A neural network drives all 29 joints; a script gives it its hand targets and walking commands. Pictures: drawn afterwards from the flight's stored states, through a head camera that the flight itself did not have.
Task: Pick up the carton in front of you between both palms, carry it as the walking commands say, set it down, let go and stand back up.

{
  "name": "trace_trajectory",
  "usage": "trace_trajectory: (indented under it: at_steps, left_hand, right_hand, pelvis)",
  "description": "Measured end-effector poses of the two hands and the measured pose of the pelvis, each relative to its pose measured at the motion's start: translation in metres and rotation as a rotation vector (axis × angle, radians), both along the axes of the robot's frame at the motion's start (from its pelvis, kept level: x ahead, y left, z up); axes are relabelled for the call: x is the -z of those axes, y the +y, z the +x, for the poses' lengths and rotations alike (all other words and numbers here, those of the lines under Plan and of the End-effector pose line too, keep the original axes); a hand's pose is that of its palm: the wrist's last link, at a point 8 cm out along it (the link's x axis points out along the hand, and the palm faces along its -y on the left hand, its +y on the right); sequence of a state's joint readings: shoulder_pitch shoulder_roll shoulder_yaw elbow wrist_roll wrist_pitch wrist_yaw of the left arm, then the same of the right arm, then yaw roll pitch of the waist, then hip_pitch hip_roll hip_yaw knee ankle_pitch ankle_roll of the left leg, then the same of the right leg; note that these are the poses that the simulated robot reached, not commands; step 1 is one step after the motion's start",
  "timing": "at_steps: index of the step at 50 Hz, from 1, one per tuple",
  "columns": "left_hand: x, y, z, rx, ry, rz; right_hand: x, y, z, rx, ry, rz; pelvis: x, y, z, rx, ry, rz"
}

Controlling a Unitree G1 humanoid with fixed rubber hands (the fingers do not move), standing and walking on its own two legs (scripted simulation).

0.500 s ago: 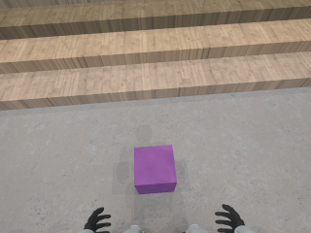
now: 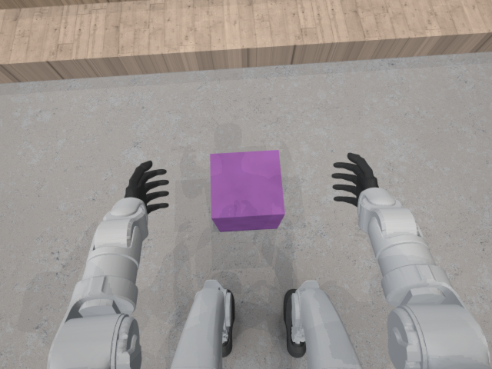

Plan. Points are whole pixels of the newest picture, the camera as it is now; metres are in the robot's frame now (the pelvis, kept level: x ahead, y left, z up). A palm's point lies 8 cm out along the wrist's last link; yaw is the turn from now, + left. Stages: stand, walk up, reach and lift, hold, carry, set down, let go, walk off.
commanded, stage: reach and lift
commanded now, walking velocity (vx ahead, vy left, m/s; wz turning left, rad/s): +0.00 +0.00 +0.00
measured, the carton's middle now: (246, 194) +0.53 +0.04 -0.55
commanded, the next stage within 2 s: none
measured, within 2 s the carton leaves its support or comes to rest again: neither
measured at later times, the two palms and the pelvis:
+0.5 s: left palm (149, 134) +0.54 +0.23 -0.13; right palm (340, 123) +0.56 -0.16 -0.13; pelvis +0.02 +0.00 -0.02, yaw +0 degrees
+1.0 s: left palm (178, 183) +0.51 +0.22 -0.37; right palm (315, 175) +0.54 -0.16 -0.37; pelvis -0.02 -0.01 -0.22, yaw +0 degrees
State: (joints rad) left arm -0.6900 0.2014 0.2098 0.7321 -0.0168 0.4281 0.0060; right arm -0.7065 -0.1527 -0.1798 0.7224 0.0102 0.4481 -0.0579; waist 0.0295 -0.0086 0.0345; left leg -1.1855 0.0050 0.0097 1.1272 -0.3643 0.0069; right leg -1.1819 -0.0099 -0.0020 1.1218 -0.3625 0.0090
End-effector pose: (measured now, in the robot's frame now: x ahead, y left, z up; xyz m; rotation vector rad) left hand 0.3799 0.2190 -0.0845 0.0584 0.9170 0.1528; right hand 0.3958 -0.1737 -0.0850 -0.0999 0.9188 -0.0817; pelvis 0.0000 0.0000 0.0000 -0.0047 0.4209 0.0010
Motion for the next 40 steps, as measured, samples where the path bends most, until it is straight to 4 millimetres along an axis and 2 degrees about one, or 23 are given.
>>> trace_trajectory:
  at_steps: [9, 16, 20, 25, 30, 34, 40]
  left_hand:
    - [0.013, 0.003, 0.073, -0.036, -0.133, 0.007]
    - [0.022, 0.009, 0.125, -0.05, -0.232, 0.005]
    - [0.028, 0.01, 0.146, -0.042, -0.273, 0.008]
    - [0.041, 0.009, 0.155, -0.037, -0.285, 0.006]
    - [0.07, 0.007, 0.153, -0.042, -0.268, 0.002]
    - [0.108, 0.006, 0.147, -0.049, -0.243, 0.002]
    - [0.181, 0.008, 0.137, -0.06, -0.226, 0.013]
  right_hand:
    - [0.014, 0.009, 0.076, 0.02, -0.131, -0.003]
    - [0.025, 0.013, 0.13, 0.017, -0.229, 0.004]
    - [0.031, 0.015, 0.153, 0.006, -0.269, 0.006]
    - [0.044, 0.015, 0.162, -0.002, -0.282, 0.011]
    - [0.073, 0.015, 0.159, 0.005, -0.267, 0.02]
    - [0.112, 0.016, 0.154, 0.006, -0.245, 0.02]
    - [0.187, 0.018, 0.145, 0.008, -0.231, 0.015]
  pelvis:
    - [0.018, 0.0, -0.01, 0.001, 0.139, 0.001]
    - [0.025, 0.0, -0.003, 0.003, 0.263, -0.001]
    - [0.024, 0.0, 0.006, 0.003, 0.326, -0.002]
    - [0.021, 0.0, 0.019, 0.003, 0.399, -0.002]
    - [0.034, 0.0, 0.026, 0.001, 0.465, -0.005]
    - [0.061, -0.001, 0.026, 0.0, 0.504, -0.004]
    - [0.12, -0.004, 0.014, -0.001, 0.516, -0.002]
